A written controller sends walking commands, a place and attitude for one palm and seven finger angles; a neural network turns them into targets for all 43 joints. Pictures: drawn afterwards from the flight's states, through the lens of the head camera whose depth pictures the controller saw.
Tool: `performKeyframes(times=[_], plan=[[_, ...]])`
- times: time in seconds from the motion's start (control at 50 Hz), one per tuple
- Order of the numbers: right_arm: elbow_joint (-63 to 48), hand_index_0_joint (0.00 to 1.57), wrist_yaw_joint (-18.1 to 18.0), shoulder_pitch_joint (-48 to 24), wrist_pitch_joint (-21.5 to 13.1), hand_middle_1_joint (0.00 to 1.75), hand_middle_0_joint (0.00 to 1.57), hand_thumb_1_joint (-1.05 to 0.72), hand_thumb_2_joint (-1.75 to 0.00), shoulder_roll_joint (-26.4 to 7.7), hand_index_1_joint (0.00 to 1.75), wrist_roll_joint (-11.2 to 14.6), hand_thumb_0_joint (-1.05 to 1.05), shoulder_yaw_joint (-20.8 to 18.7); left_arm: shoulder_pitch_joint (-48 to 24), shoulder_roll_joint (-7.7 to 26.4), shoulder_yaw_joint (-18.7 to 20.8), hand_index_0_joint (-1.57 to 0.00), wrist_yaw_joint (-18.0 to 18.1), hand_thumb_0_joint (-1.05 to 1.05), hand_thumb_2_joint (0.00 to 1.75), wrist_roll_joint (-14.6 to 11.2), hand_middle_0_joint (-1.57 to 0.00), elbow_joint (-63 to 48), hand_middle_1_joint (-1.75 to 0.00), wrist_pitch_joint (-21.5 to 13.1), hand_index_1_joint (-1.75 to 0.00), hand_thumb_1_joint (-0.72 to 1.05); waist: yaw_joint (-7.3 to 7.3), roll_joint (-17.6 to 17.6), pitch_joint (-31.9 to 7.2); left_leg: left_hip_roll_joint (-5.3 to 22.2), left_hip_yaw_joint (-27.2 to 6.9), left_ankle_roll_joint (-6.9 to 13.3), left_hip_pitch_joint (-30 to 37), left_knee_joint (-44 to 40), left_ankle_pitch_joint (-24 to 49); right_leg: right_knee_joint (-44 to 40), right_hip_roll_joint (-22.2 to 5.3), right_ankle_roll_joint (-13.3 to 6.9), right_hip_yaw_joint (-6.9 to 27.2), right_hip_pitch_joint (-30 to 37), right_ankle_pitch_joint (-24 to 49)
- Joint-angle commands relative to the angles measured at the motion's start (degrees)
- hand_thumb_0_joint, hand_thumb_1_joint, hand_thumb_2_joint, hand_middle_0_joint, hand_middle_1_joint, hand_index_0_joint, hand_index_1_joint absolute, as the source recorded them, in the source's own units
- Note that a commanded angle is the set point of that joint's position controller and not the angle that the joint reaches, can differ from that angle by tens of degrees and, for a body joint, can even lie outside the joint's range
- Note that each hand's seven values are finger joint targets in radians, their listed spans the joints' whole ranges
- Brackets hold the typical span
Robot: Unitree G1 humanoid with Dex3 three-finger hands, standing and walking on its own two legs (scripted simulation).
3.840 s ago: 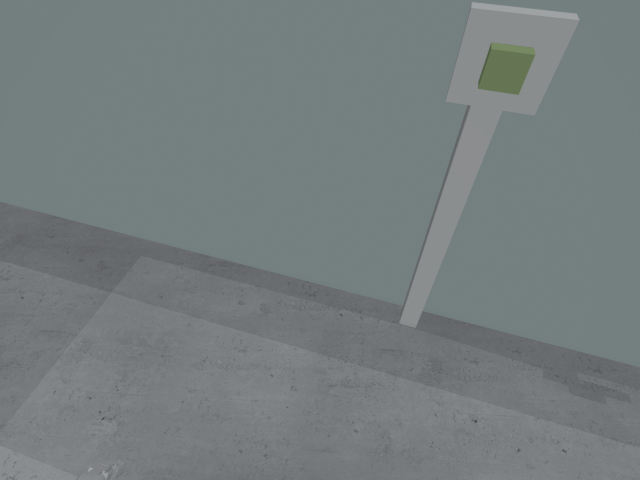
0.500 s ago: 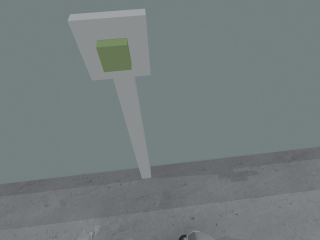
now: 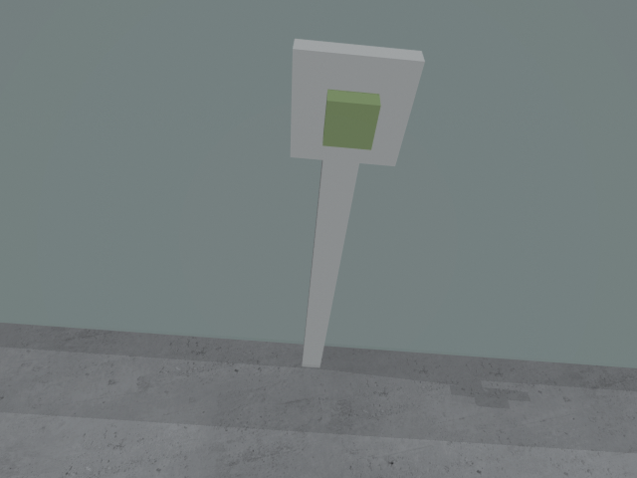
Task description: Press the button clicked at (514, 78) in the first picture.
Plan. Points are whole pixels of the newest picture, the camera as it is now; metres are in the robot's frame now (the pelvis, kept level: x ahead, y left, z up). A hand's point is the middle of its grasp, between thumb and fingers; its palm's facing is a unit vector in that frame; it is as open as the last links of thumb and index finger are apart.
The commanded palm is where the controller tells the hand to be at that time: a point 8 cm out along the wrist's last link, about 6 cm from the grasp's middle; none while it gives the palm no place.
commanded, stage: come to a stop and stand still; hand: left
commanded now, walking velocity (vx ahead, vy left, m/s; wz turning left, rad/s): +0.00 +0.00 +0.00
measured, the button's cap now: (350, 119) +0.53 +0.03 +0.19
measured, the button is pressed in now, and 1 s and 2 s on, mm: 0 0 0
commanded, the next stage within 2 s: look again from close up in 0.74 s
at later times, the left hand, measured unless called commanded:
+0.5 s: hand out of the picture +0.00 +0.18 -0.17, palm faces -0.01 -0.98 -0.21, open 7.3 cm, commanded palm none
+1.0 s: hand out of the picture -0.06 +0.16 -0.17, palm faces +0.00 -0.99 -0.16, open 7.4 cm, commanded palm none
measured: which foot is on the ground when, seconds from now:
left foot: down 0.00-1.00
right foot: up 0.00-0.22, down 0.24-1.00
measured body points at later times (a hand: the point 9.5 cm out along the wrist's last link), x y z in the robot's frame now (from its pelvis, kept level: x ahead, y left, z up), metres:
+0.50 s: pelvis -0.02 +0.01 +0.01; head -0.02 +0.00 +0.46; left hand +0.00 +0.23 -0.15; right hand -0.05 -0.19 -0.16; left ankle -0.03 +0.11 -0.73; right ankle -0.04 -0.10 -0.73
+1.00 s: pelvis -0.04 +0.01 +0.00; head -0.04 +0.01 +0.45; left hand -0.06 +0.21 -0.16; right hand -0.04 -0.21 -0.16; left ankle -0.03 +0.11 -0.73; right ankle -0.04 -0.10 -0.73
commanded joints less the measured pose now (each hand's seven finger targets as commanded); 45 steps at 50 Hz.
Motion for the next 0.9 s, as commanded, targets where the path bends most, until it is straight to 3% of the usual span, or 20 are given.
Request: performKeyframes(times=[0.0, 0.04, 0.06, 0.12, 0.16, 0.18, 0.22, 0.24, 0.26, 0.28, 0.3, 0.34, 0.36, 0.46, 0.54, 0.8, 0.82, 0.84, 0.86, 0.88], plan=[[-2.6, 0.2, -1.8, -3.2, -1.8, 0.3, 0.2, -0.9, -0.9, -8.6, 0.3, 0.3, 0.0, -1.1, 4.8, 1.3, 0.1, -0.2, -0.5, 0.0, 0.9, 0.3, -0.2, -1.4, -0.3, -1.8, -0.3, 0.9, 0.84, 10.9, 1.1, 10.5, -8.0, 6.3, -2.4, -17.5, 13.2, 17.6, 3.1, 0.4, 5.0, -1.6, -0.3], [-0.3, 0.2, -2.2, 0.5, -2.5, 0.3, 0.2, -0.9, -0.9, -6.6, 0.3, 1.0, 0.0, -0.7, 4.5, 0.6, -0.3, -0.2, -0.4, 0.0, 0.9, -0.1, -0.2, -0.3, -0.3, -2.3, -0.3, 0.9, -0.24, 8.4, -1.0, 10.5, -6.1, 7.2, 4.0, -15.5, 26.6, 15.1, 2.1, 1.2, 4.6, -0.8, 0.1], [0.5, 0.2, -2.4, 2.1, -2.7, 0.3, 0.2, -0.9, -0.9, -6.8, 0.3, 0.9, 0.0, -0.6, 4.1, 0.1, -0.9, -0.2, -0.2, 0.0, 0.9, -0.3, -0.2, -0.1, -0.3, -2.5, -0.3, 0.9, -0.94, 9.1, -1.6, 11.1, -6.8, 7.8, 6.6, -14.6, 31.3, 12.1, 1.8, 1.6, 4.5, -0.5, -1.2], [3.4, 0.2, -2.6, 5.8, -2.7, 0.3, 0.2, -0.9, -0.9, -7.1, 0.3, 0.8, 0.0, -0.8, 2.3, -1.5, -2.3, -0.2, 0.2, 0.0, 0.9, -0.5, -0.2, 0.4, -0.3, -2.8, -0.3, 0.9, -2.77, 11.2, -2.0, 12.6, -8.1, 9.4, 11.1, -12.5, 39.1, -1.0, 0.7, 1.5, 2.5, 4.2, -4.5], [5.0, 0.2, -2.5, 7.7, -2.8, 0.3, 0.2, -0.9, -0.9, -7.0, 0.3, 0.9, 0.0, -0.8, 3.4, -1.8, -2.5, -0.2, 0.4, 0.0, 0.9, -0.8, -0.2, 1.8, -0.3, -3.3, -0.3, 0.9, -2.58, 10.1, -2.5, 11.7, -8.0, 8.3, 11.5, -10.5, 42.4, -12.0, 0.9, 1.1, 1.8, 9.4, 0.7], [5.7, 0.2, -2.5, 8.0, -3.0, 0.3, 0.2, -0.9, -0.9, -6.6, 0.3, 1.2, 0.0, -0.7, 5.5, -1.6, -2.7, -0.2, 0.5, 0.0, 0.9, -0.8, -0.2, 3.4, -0.3, -3.8, -0.3, 0.9, -1.88, 8.4, -3.5, 10.3, -7.3, 6.6, 10.5, -8.8, 40.5, -18.7, 0.6, 0.9, 1.7, 14.1, 8.1], [6.3, 0.2, -2.3, 8.4, -3.6, 0.3, 0.2, -0.9, -0.9, -3.9, 0.3, 1.9, 0.0, -0.2, 7.5, 0.1, -2.9, -0.2, 1.1, 0.0, 0.9, -0.8, -0.2, 5.7, -0.3, -4.8, -0.3, 0.9, -2.47, 3.1, -3.6, 6.4, -4.0, 1.9, 3.6, -7.7, 28.4, -19.9, -5.0, -1.6, 7.3, 22.0, 27.5], [6.6, 0.2, -2.1, 8.3, -3.5, 0.3, 0.2, -0.9, -0.9, -2.9, 0.3, 1.9, 0.0, -0.1, 7.2, 0.4, -3.0, -0.2, 1.3, 0.0, 0.9, -0.8, -0.2, 5.8, -0.3, -4.9, -0.3, 0.9, -2.58, 3.3, -2.9, 5.5, -3.9, 1.2, 2.5, -9.2, 24.1, -18.5, -6.9, -2.5, 7.1, 22.2, 31.4], [7.4, 0.2, -2.2, 8.4, -3.1, 0.3, 0.2, -0.9, -0.9, -2.8, 0.3, 1.5, 0.0, 0.3, 6.3, 0.3, -2.8, -0.2, 1.3, 0.0, 0.9, -0.8, -0.2, 6.2, -0.3, -5.1, -0.3, 0.9, -2.87, -2.2, -2.2, 4.6, -2.9, 0.4, 2.3, -10.1, 22.5, -17.1, -5.7, -3.3, 7.7, 21.5, 32.9], [7.9, 0.2, -2.2, 8.3, -2.9, 0.3, 0.2, -0.9, -0.9, -3.1, 0.3, 1.3, 0.0, 0.3, 6.2, -0.7, -3.1, -0.2, 1.3, 0.0, 0.9, -1.0, -0.2, 6.3, -0.3, -5.2, -0.3, 0.9, -2.59, -4.4, -1.2, 4.6, -2.7, 0.5, 3.8, -10.5, 20.3, -17.8, -5.3, -3.5, 7.7, 19.4, 30.6], [8.2, 0.2, -2.1, 8.6, -2.8, 0.3, 0.2, -0.9, -0.9, -3.1, 0.3, 1.4, 0.0, 0.3, 5.8, -1.2, -3.3, -0.2, 1.3, 0.0, 0.9, -1.0, -0.2, 6.3, -0.3, -5.1, -0.3, 0.9, -2.66, -4.0, -0.5, 4.7, -2.3, 0.5, 4.1, -11.4, 16.6, -19.6, -5.0, -3.1, 7.7, 17.8, 25.2], [9.5, 0.2, -2.0, 9.0, -3.0, 0.3, 0.2, -0.9, -0.9, -2.4, 0.3, 1.3, 0.0, 0.6, 4.9, -2.1, -3.4, -0.2, 1.2, 0.0, 0.9, -1.0, -0.2, 6.2, -0.3, -4.8, -0.3, 0.9, -2.52, -1.4, 2.6, 4.9, -2.8, 1.0, 3.6, -12.7, 16.3, -20.3, -3.7, -2.6, 6.9, 16.1, 19.3], [9.9, 0.2, -2.0, 9.4, -3.1, 0.3, 0.2, -0.9, -0.9, -2.2, 0.3, 1.3, 0.0, 0.8, 4.9, -2.1, -3.5, -0.2, 1.2, 0.0, 0.9, -1.0, -0.2, 6.4, -0.3, -4.6, -0.3, 0.9, -2.45, 0.4, 2.9, 4.9, -3.0, 1.1, 3.2, -13.1, 16.7, -20.6, -3.4, -2.4, 7.0, 16.4, 17.9], [10.7, 0.2, -2.0, 10.0, -3.0, 0.3, 0.2, -0.9, -0.9, -1.6, 0.3, 1.1, 0.0, 0.9, 5.4, -2.6, -3.5, -0.2, 1.2, 0.0, 0.9, -1.1, -0.2, 6.5, -0.3, -4.4, -0.3, 0.9, -2.24, 2.6, 4.6, 4.8, -3.0, 1.2, 2.4, -14.2, 12.4, -22.3, -2.7, -2.2, 6.9, 15.3, 12.7], [10.9, 0.2, -1.9, 10.4, -2.8, 0.3, 0.2, -0.9, -0.9, -1.4, 0.3, 1.1, 0.0, 0.9, 5.9, -2.8, -3.6, -0.2, 1.1, 0.0, 0.9, -1.0, -0.2, 6.5, -0.3, -4.5, -0.3, 0.9, -2.3, 1.7, 4.9, 4.7, -3.0, 1.1, 2.5, -14.3, 10.4, -22.8, -2.4, -2.2, 7.1, 14.2, 10.9], [10.8, 0.2, -2.0, 10.7, -2.9, 0.3, 0.2, -0.9, -0.9, -1.4, 0.3, 1.2, 0.0, 1.0, 7.7, -3.8, -3.8, -0.2, 1.0, 0.0, 0.9, -1.0, -0.2, 7.2, -0.3, -5.0, -0.3, 0.9, -2.62, 2.7, 4.3, 4.8, -2.8, 1.0, 3.6, -14.2, 10.8, -23.7, -2.3, -2.3, 7.4, 13.3, 11.0], [6.0, 0.2, -1.0, 4.3, -4.1, 0.3, 0.2, -0.9, -0.9, -3.8, 0.3, 1.3, 0.0, 1.3, 10.6, -1.4, -4.2, -0.2, 3.0, 0.0, 0.9, 0.3, -0.2, 7.9, -0.3, -6.8, -0.3, 0.9, -0.45, 2.4, 7.5, 5.2, -0.8, -0.7, -3.0, -1.5, 15.4, -21.5, -5.2, -1.7, 8.7, 12.4, 30.7], [4.2, 0.2, -0.8, 4.6, -3.9, 0.3, 0.2, -0.9, -0.9, -2.5, 0.3, 1.4, 0.0, 1.6, 10.6, 0.7, -3.9, -0.2, 2.7, 0.0, 0.9, -0.3, -0.2, 7.3, -0.3, -7.7, -0.3, 0.9, -2.85, 2.4, 3.9, 3.9, -0.9, -0.6, -1.7, -3.3, 12.9, -19.3, -7.2, -2.9, 9.0, 15.0, 42.5], [4.2, 0.2, -1.1, 9.6, -4.0, 0.3, 0.2, -0.9, -0.9, -0.5, 0.3, 0.9, 0.0, 1.6, 10.0, -0.6, -4.0, -0.2, 2.5, 0.0, 0.9, -0.7, -0.2, 5.8, -0.3, -8.0, -0.3, 0.9, -3.87, 0.7, -4.4, 2.8, -1.8, 0.0, 0.1, -3.7, 8.2, -16.9, -7.2, -3.9, 9.7, 19.5, 37.3], [4.6, 0.2, -1.3, 10.3, -4.1, 0.3, 0.2, -0.9, -0.9, -1.2, 0.3, 0.9, 0.0, 1.4, 8.2, -1.1, -4.2, -0.2, 2.2, 0.0, 0.9, -0.9, -0.2, 5.1, -0.3, -7.6, -0.3, 0.9, -4.13, 1.3, -6.8, 2.9, -2.1, 0.4, 1.2, -4.5, 10.3, -15.9, -5.9, -4.1, 8.6, 20.0, 31.6]])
